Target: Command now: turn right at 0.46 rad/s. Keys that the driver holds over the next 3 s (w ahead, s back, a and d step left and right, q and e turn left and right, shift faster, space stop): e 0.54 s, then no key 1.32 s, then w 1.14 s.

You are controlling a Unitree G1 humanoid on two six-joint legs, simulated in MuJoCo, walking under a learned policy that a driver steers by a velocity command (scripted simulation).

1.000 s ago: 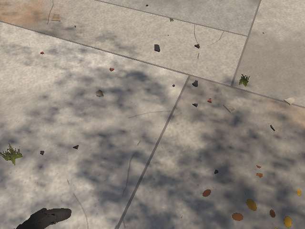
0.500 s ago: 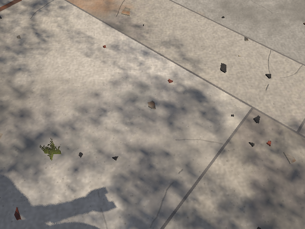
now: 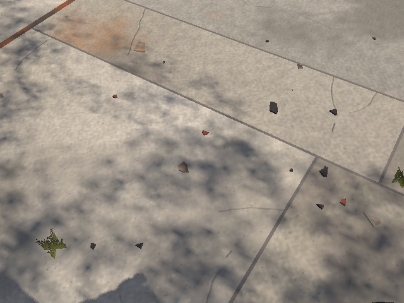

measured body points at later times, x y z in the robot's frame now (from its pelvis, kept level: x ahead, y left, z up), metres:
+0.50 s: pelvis -0.01 +0.00 +0.01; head +0.03 -0.01 +0.45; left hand +0.24 +0.21 -0.09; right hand +0.04 -0.31 -0.09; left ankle +0.01 +0.12 -0.73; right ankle -0.04 -0.13 -0.70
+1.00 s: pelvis -0.02 -0.03 +0.00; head +0.00 -0.04 +0.45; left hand +0.24 +0.12 -0.10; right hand -0.01 -0.33 -0.11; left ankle +0.04 +0.10 -0.74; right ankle -0.05 -0.12 -0.73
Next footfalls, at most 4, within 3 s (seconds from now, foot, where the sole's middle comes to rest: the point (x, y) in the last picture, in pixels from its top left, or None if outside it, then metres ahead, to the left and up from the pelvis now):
0.10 left None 0.05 0.12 -0.77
0.56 right None -0.01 -0.14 -0.77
0.96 left None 0.07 0.09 -0.77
2.56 left None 0.43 -0.08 -0.77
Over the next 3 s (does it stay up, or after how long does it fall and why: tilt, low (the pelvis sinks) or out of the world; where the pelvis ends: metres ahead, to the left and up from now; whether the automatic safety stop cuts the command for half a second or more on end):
stays up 0.44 -0.19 0.01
